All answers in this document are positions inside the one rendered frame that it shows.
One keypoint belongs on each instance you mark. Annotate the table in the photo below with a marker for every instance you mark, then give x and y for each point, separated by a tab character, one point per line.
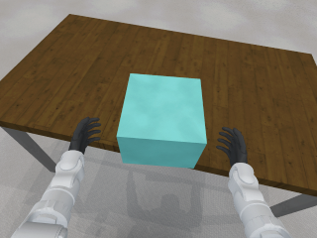
82	69

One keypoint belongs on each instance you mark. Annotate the robot left forearm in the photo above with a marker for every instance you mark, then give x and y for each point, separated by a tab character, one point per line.
60	196

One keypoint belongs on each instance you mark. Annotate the right robot hand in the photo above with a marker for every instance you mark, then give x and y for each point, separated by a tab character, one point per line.
237	152

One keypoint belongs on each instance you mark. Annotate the left robot hand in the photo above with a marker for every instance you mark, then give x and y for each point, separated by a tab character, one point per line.
79	140

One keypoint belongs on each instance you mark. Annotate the robot left upper arm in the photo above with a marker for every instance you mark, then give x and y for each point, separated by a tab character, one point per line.
41	230

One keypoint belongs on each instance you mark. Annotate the carton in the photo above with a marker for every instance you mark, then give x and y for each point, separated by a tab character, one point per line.
162	121

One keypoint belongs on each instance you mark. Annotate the robot right forearm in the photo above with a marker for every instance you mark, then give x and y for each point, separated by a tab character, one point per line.
257	218

